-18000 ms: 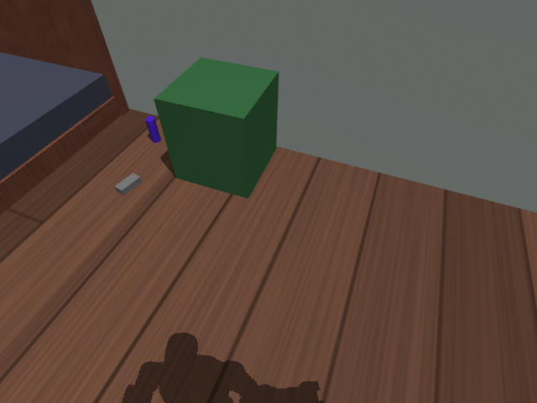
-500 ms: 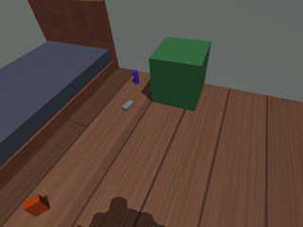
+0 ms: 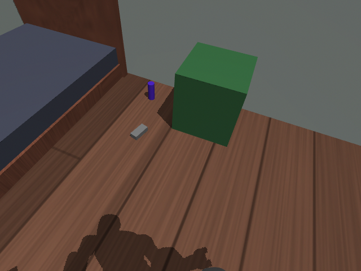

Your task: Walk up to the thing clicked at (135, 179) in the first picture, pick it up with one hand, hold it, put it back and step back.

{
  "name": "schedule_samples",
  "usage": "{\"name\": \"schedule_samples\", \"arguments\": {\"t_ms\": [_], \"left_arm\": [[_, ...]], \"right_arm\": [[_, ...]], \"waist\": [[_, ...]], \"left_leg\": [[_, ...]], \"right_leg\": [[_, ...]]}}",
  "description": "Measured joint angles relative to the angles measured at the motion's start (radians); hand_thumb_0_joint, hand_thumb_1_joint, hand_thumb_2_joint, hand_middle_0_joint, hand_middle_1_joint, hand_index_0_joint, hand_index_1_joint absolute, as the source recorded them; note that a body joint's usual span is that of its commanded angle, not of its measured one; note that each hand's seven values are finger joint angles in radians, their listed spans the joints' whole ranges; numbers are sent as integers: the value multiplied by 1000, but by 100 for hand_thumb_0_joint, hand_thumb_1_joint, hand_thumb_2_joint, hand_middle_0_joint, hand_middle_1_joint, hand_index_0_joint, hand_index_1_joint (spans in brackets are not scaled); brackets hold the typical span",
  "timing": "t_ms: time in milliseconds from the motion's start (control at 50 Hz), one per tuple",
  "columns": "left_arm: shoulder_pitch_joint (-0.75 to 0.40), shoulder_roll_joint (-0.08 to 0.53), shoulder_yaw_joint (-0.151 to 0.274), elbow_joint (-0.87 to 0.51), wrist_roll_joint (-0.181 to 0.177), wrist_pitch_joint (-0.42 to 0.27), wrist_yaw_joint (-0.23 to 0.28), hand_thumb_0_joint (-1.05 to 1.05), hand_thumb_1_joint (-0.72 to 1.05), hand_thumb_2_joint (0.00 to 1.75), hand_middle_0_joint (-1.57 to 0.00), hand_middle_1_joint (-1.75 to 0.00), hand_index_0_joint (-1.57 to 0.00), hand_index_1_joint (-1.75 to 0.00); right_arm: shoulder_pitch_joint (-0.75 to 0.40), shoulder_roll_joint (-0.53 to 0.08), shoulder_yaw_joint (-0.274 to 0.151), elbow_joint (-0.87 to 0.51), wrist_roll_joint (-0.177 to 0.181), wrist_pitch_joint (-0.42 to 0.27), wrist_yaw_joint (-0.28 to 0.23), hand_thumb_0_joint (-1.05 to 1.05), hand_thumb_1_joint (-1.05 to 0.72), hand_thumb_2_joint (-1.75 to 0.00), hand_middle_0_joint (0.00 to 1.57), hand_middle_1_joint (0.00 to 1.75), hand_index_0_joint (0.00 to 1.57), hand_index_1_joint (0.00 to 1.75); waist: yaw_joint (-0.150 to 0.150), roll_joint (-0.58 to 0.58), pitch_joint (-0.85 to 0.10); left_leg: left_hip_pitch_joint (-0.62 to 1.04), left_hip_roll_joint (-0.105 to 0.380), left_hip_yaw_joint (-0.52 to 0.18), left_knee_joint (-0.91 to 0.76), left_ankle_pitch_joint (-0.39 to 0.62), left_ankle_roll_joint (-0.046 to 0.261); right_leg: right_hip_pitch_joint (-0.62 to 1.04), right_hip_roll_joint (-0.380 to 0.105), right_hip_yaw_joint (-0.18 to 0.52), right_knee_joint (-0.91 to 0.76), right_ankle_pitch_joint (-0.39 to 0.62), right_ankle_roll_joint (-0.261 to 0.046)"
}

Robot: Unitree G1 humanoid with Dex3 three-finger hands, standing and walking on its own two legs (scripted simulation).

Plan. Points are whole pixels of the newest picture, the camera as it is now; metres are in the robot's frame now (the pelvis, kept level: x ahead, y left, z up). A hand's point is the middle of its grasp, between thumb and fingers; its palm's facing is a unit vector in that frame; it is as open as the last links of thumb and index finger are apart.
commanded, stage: walk up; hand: left
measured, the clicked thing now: (139, 131) +1.14 +0.21 -0.75
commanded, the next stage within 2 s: none
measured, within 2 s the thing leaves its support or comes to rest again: neither
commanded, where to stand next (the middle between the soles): +0.73 +0.00 m, yaw -1 degrees
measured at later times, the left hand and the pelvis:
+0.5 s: hand (83, 221) +0.28 +0.24 -0.12, palm faces -0.01 -0.91 -0.41, open 7.4 cm; pelvis +0.23 -0.03 +0.00, yaw -2 degrees
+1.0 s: hand (78, 162) +0.48 +0.31 -0.15, palm faces -0.05 -0.95 -0.32, open 7.4 cm; pelvis +0.42 +0.04 +0.01, yaw +0 degrees
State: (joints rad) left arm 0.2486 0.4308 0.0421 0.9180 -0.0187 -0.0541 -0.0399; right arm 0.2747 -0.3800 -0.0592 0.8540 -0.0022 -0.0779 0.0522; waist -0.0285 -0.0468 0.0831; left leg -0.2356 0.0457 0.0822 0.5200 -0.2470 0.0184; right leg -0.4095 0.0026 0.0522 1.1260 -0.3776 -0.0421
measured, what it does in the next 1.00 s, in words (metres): walks ahead: right foot, then left foot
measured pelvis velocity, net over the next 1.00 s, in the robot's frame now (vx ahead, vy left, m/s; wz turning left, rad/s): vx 0.42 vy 0.04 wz -0.01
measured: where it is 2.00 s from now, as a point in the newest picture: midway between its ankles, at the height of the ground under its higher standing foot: (167, 186)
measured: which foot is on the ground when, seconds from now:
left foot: down 0.00-0.28, up 0.30-0.68, down 0.70-1.00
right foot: up 0.00-0.22, down 0.24-0.74, up 0.76-1.00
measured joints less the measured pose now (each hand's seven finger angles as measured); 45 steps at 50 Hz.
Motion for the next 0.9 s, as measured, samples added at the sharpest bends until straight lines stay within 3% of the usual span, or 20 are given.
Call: {"name": "schedule_samples", "arguments": {"t_ms": [100,160,240,280,340,380,460,560,660,720,740,760,820,900], "left_arm": [[-16,0,3,-30,7,2,-22,1,91,89,-20,-30,-20,-30],[-24,-4,8,-30,19,3,-37,1,91,89,-20,-30,-20,-30],[-18,-9,16,-24,26,-4,-42,1,91,89,-20,-30,-20,-30],[-26,-28,25,-21,30,-17,-32,1,91,89,-20,-30,-20,-30],[-18,-43,19,-46,23,-37,-17,1,91,89,-20,-30,-20,-30],[1,-58,10,-54,15,-41,-10,1,91,89,-20,-30,-20,-30],[55,-65,0,-51,15,-41,-2,1,90,89,-21,-30,-21,-30],[98,-49,6,-52,27,-38,-3,1,90,89,-21,-30,-21,-30],[122,-16,16,-62,32,-36,-4,1,90,89,-21,-30,-21,-30],[132,7,18,-53,31,-26,-1,1,90,89,-21,-30,-21,-30],[127,14,20,-45,29,-19,4,1,90,89,-21,-30,-21,-30],[121,10,20,-38,26,-9,8,1,90,89,-21,-30,-21,-30],[102,-4,1,-22,23,9,14,1,91,89,-20,-30,-20,-30],[78,6,-2,-29,10,6,5,1,91,89,-20,-30,-20,-30]], "right_arm": [[40,-9,9,0,-3,2,-4,0,-91,-90,21,30,21,30],[54,-23,7,-4,-4,2,1,0,-90,-90,21,30,21,30],[81,-42,3,-4,0,16,1,0,-90,-90,21,30,21,30],[80,-53,-1,8,2,27,-6,0,-90,-90,21,30,21,30],[62,-41,12,23,2,47,-12,0,-91,-90,21,30,20,30],[43,-43,19,27,9,48,-11,1,-91,-90,21,30,20,30],[9,-49,15,3,12,43,1,0,-91,-90,21,30,20,30],[-5,-55,-2,-5,-5,50,19,0,-91,-90,21,30,20,30],[-10,-50,-8,14,-15,54,36,0,-91,-90,21,30,20,30],[-14,-42,-12,15,-19,40,37,0,-91,-90,21,30,20,30],[-23,-34,-13,13,-23,31,33,0,-91,-90,21,30,20,30],[-27,-32,-12,1,-27,21,27,0,-91,-90,21,30,20,30],[-25,-23,-7,-23,-7,6,15,0,-91,-90,21,30,20,30],[7,1,14,-27,5,-4,-1,0,-91,-90,21,30,20,30]], "waist": [[2,9,-2],[-4,25,4],[-10,57,-16],[-2,112,-11],[27,110,-2],[45,111,0],[58,122,-4],[60,123,-7],[75,94,-11],[70,56,-23],[68,23,-15],[65,12,-9],[35,24,-6],[19,-7,-7]], "left_leg": [[120,-14,25,-72,-42,1],[171,-15,37,-73,-90,-10],[204,-1,37,10,-207,-35],[170,50,10,164,-264,-9],[25,-2,-64,495,-257,16],[-71,-27,-86,605,-210,22],[-210,-9,-123,552,-102,14],[-286,26,-131,334,-12,-17],[-244,43,-77,124,62,-9],[-183,20,-43,67,112,7],[-175,-1,-22,92,93,11],[-172,-9,-9,122,61,16],[-131,-1,-11,129,10,32],[-25,-22,5,10,27,34]], "right_leg": [[-94,-62,-27,-246,94,35],[-94,-84,-56,-414,178,35],[-24,-68,-96,-544,249,17],[-6,-30,-127,-498,214,14],[28,-37,-127,-461,143,8],[82,-43,-122,-513,144,10],[181,-31,-122,-628,159,12],[262,-20,-145,-684,127,18],[318,-26,-163,-656,43,49],[327,-58,-162,-573,-48,67],[307,-88,-146,-496,-74,50],[265,-89,-111,-381,-90,34],[124,-27,-52,-76,-93,2],[-12,-30,-10,-34,31,0]]}}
